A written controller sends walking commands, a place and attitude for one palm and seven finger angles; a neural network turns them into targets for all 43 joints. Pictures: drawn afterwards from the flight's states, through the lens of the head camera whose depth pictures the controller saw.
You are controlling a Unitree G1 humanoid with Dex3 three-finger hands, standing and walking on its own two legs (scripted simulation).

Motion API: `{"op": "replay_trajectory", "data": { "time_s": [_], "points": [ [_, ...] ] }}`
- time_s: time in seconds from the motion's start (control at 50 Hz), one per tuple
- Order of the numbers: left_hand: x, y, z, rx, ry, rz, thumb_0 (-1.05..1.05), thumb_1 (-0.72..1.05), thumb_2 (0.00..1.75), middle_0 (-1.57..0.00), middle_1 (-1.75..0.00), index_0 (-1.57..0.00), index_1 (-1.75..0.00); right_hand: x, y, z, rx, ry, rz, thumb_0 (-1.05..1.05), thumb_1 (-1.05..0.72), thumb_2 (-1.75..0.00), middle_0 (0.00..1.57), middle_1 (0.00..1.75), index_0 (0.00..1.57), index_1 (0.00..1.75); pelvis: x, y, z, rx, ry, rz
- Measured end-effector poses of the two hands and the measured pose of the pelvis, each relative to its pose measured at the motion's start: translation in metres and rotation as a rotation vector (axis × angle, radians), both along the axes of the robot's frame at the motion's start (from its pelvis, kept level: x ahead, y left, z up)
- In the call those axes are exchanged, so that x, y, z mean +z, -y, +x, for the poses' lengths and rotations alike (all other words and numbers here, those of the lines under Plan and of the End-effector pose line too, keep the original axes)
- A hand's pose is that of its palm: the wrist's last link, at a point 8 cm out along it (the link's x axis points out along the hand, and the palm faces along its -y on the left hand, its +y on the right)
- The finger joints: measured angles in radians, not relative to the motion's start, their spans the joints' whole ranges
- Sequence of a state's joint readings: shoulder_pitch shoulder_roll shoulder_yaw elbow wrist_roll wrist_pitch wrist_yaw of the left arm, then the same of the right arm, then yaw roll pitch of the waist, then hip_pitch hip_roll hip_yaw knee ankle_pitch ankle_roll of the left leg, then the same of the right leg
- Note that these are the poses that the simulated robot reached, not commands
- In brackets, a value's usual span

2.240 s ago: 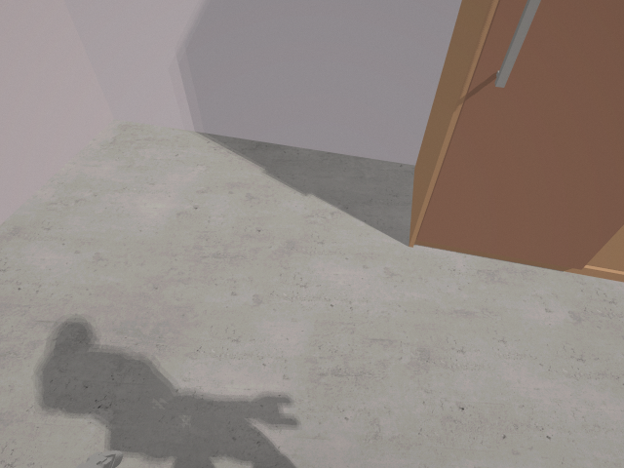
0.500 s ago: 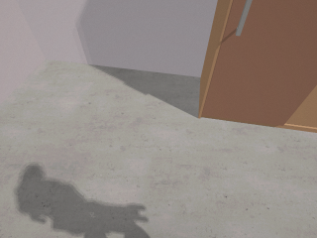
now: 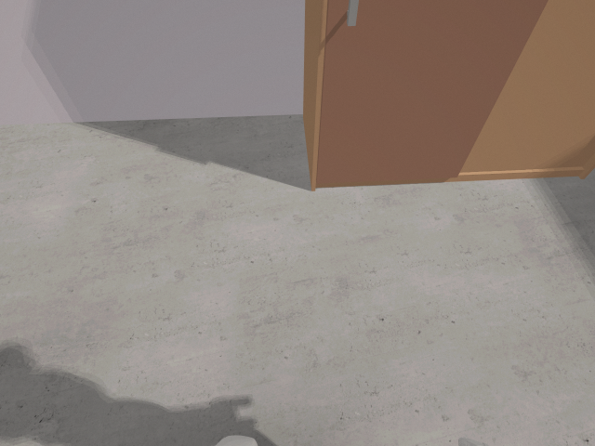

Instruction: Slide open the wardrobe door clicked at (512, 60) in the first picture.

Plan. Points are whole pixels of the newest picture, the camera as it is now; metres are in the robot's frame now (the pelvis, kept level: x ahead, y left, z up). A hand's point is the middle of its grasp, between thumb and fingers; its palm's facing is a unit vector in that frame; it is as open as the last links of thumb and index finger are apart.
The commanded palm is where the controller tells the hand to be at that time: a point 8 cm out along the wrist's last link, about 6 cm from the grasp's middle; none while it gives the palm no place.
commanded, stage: walk to a spot facing it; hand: left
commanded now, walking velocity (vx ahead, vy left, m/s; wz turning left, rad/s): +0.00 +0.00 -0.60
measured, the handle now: out of the picture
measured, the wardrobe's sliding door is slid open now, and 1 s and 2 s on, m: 0.00 0.00 0.00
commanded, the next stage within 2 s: turn to face it in 1.54 s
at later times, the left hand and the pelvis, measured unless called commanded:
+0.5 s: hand (210, 402) +0.19 +0.16 -0.16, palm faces -0.39 -0.90 -0.20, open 7.4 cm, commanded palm none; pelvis +0.01 +0.01 +0.00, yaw -21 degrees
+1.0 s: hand (252, 357) +0.28 +0.12 -0.20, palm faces -0.47 -0.87 -0.17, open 7.3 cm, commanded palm none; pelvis +0.18 -0.05 -0.02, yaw -32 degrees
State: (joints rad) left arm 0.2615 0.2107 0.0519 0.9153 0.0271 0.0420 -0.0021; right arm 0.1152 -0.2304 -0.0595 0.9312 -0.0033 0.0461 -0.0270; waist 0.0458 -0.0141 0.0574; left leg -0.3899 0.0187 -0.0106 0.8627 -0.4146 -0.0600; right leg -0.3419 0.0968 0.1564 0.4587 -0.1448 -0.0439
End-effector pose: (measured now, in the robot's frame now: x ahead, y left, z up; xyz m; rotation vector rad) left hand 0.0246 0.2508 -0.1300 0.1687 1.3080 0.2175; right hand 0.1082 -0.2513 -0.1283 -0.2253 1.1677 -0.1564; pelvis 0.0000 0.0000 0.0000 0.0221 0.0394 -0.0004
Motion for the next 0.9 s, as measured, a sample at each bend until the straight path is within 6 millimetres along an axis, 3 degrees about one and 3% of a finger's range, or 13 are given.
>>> {"op": "replay_trajectory", "data": {
  "time_s": [0.1,0.18,0.26,0.32,0.44,0.54,0.6,0.64,0.7,0.78,0.9],
  "points": [
    [-0.010,-0.031,0.017,-0.061,0.026,0.004,0.00,0.91,0.90,-0.20,-0.30,-0.21,-0.30,0.010,-0.011,-0.015,-0.052,0.067,-0.042,0.01,-0.91,-0.90,0.20,0.30,0.20,0.29,-0.006,-0.021,-0.010,-0.059,-0.010,-0.021],
    [-0.013,-0.049,0.039,-0.119,0.052,0.001,0.01,0.91,0.90,-0.20,-0.30,-0.20,-0.30,0.018,-0.021,-0.046,-0.095,0.063,-0.065,0.00,-0.91,-0.90,0.20,0.30,0.20,0.29,-0.005,-0.033,-0.017,-0.107,0.006,-0.024],
    [-0.004,-0.054,0.063,-0.187,0.084,-0.013,0.01,0.91,0.90,-0.20,-0.30,-0.20,-0.30,0.022,-0.029,-0.081,-0.152,0.023,-0.063,0.01,-0.90,-0.90,0.20,0.30,0.21,0.30,0.002,-0.038,-0.015,-0.167,0.018,-0.044],
    [0.000,-0.047,0.083,-0.250,0.086,-0.027,0.01,0.91,0.90,-0.20,-0.30,-0.20,-0.30,0.020,-0.033,-0.109,-0.220,-0.001,-0.049,0.01,-0.90,-0.90,0.20,0.30,0.21,0.30,0.004,-0.039,-0.010,-0.216,0.021,-0.053],
    [0.003,0.000,0.141,-0.407,0.101,-0.057,0.01,0.91,0.90,-0.19,-0.29,-0.20,-0.30,0.010,-0.037,-0.179,-0.387,-0.121,-0.007,0.00,-0.90,-0.90,0.20,0.30,0.21,0.30,0.004,-0.026,0.003,-0.315,0.020,-0.052],
    [0.004,0.070,0.204,-0.561,0.166,-0.077,0.01,0.91,0.90,-0.19,-0.29,-0.20,-0.30,-0.005,-0.036,-0.237,-0.532,-0.264,0.043,0.00,-0.90,-0.90,0.20,0.30,0.21,0.30,-0.006,0.001,0.018,-0.393,0.016,-0.047],
    [-0.001,0.109,0.236,-0.615,0.262,-0.087,0.01,0.91,0.90,-0.20,-0.30,-0.20,-0.30,-0.018,-0.029,-0.258,-0.577,-0.345,0.077,0.01,-0.90,-0.90,0.20,0.30,0.21,0.30,-0.020,0.022,0.027,-0.412,0.026,-0.047],
    [0.001,0.123,0.242,-0.618,0.282,-0.095,0.00,0.91,0.90,-0.20,-0.30,-0.20,-0.30,-0.020,-0.020,-0.253,-0.594,-0.362,0.082,0.01,-0.91,-0.90,0.20,0.30,0.20,0.29,-0.019,0.029,0.034,-0.428,0.036,-0.051],
    [0.003,0.132,0.239,-0.625,0.234,-0.091,0.00,0.91,0.90,-0.20,-0.30,-0.20,-0.30,-0.014,0.000,-0.220,-0.605,-0.291,0.069,0.01,-0.91,-0.90,0.20,0.30,0.20,0.29,-0.010,0.039,0.049,-0.458,0.040,-0.050],
    [-0.001,0.132,0.234,-0.620,0.139,-0.086,0.00,0.91,0.90,-0.20,-0.30,-0.20,-0.30,-0.005,0.024,-0.158,-0.603,-0.141,0.046,0.01,-0.91,-0.90,0.19,0.30,0.20,0.29,-0.002,0.048,0.074,-0.487,0.034,-0.050],
    [-0.017,0.109,0.245,-0.576,0.029,-0.072,0.00,0.92,0.90,-0.20,-0.30,-0.21,-0.30,0.004,0.045,-0.056,-0.558,0.018,0.022,0.01,-0.91,-0.90,0.19,0.30,0.20,0.29,-0.004,0.054,0.125,-0.521,0.033,-0.073]
  ]
}}
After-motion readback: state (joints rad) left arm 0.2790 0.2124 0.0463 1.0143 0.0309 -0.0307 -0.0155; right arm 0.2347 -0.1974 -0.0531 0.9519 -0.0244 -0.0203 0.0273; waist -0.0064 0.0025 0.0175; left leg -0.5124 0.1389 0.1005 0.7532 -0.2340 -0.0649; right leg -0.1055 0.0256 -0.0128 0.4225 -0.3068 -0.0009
